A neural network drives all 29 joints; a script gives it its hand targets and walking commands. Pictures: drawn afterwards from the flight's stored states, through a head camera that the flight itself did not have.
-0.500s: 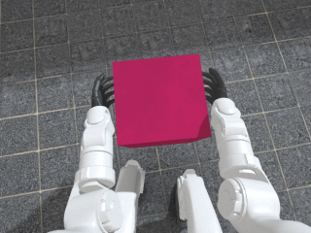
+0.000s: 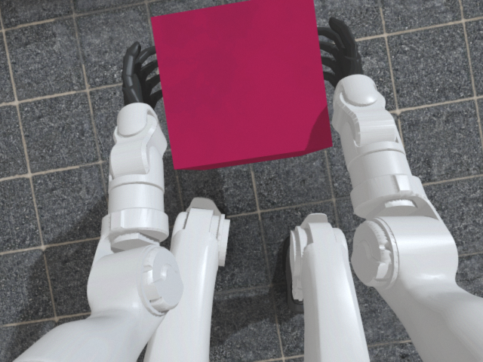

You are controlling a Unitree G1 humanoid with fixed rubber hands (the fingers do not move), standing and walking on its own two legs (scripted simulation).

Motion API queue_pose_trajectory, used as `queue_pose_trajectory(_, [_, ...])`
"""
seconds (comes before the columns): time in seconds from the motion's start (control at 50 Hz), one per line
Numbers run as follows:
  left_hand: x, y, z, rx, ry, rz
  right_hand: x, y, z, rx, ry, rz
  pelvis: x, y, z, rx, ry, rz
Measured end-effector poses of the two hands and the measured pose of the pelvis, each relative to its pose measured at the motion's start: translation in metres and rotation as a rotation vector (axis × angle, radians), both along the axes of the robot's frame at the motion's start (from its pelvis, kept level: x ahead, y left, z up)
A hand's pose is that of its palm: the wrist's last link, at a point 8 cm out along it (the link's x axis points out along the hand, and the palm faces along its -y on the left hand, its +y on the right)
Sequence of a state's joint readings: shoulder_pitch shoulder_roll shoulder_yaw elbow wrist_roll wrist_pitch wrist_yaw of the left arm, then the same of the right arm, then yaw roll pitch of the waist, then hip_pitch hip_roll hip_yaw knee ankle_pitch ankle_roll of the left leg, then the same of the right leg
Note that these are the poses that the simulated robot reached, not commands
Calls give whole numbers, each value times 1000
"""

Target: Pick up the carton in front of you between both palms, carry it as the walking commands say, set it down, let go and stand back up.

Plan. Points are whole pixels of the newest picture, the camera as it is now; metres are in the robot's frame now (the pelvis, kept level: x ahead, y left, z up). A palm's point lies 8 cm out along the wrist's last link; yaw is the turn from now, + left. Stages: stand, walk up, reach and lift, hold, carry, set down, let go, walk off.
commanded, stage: set down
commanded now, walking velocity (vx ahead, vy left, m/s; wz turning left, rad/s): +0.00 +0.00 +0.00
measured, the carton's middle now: (243, 103) +0.48 +0.06 -0.20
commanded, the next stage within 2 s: none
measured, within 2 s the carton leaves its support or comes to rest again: rests again in 1.40 s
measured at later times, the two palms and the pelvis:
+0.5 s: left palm (148, 102) +0.47 +0.24 -0.21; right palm (311, 85) +0.54 -0.06 -0.24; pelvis -0.01 +0.00 -0.08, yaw +1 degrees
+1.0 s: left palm (154, 111) +0.46 +0.23 -0.24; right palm (312, 92) +0.53 -0.06 -0.26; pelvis -0.01 -0.01 -0.09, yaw +1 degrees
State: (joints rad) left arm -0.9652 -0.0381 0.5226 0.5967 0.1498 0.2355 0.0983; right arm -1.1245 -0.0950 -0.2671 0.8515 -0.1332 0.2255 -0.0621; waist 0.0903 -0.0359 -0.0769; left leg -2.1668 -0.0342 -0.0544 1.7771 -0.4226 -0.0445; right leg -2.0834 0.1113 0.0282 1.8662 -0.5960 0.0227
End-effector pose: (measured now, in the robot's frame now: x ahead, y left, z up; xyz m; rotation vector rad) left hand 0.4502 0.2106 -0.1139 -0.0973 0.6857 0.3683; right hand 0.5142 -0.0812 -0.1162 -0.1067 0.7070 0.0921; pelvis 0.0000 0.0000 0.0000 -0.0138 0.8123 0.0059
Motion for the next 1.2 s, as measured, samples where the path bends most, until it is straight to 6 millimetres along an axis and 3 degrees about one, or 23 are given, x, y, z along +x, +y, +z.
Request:
queue_pose_trajectory(0.28, [11, 7, -81, 15, 41, 3, 19, 8, -81, -23, 31, 43, -11, -2, -54, 10, -8, -10])
queue_pose_trajectory(0.42, [25, 24, -97, 63, 50, -8, 23, 23, -118, -14, 31, 72, -10, -4, -74, 19, -32, -10])
queue_pose_trajectory(0.5, [24, 26, -100, 57, 48, 7, 25, 26, -125, 2, 34, 76, -6, -5, -80, 27, -39, -7])
queue_pose_trajectory(0.7, [26, 10, -113, 28, 76, -43, 24, 6, -132, -22, 61, 73, -3, -11, -86, 35, -31, -19])
queue_pose_trajectory(0.92, [12, 21, -123, 29, 104, -29, 19, 18, -144, -17, 86, 108, -6, -16, -88, 50, -61, -25])
queue_pose_trajectory(1.2, [19, 26, -127, 35, 99, -44, 18, 19, -146, 9, 80, 124, -9, -9, -90, 46, -94, -17])
